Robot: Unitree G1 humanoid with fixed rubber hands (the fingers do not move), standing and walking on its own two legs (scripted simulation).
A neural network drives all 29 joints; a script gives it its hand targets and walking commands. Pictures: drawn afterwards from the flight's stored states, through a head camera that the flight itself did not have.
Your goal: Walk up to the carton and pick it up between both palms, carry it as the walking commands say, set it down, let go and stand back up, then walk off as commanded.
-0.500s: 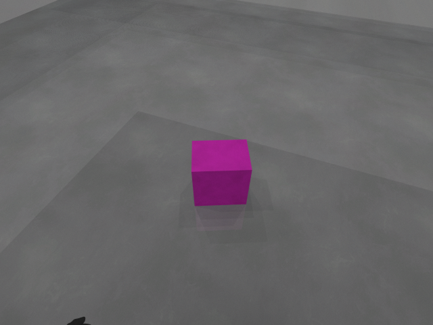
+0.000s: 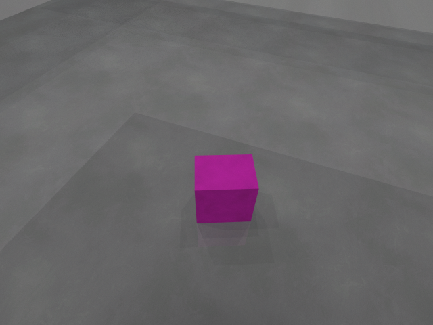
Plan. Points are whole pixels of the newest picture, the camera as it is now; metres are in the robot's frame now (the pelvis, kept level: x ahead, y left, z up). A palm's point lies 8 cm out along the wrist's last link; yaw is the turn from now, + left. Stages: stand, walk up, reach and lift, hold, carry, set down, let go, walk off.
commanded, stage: walk up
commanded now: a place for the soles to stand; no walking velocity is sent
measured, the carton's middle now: (223, 189) +0.85 -0.01 -0.62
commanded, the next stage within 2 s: none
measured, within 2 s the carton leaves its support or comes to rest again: neither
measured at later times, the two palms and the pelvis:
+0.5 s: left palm out of the picture +0.15 +0.33 -0.11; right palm out of the picture +0.15 -0.33 -0.10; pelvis +0.09 +0.01 -0.01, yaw +0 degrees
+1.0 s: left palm (68, 282) +0.24 +0.33 -0.10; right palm (385, 289) +0.24 -0.32 -0.10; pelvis +0.18 +0.01 -0.01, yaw +0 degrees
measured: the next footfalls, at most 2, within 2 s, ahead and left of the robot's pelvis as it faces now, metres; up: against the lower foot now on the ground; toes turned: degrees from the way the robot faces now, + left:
right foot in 0.20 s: +0.13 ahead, -0.16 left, +0.00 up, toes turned -3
left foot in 0.46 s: +0.18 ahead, +0.11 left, +0.00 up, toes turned -1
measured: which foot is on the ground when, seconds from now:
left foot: down 0.00-0.20, up 0.22-0.44, down 0.46-0.82, up 0.84-1.00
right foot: up 0.00-0.18, down 0.20-0.48, up 0.50-0.80, down 0.82-1.00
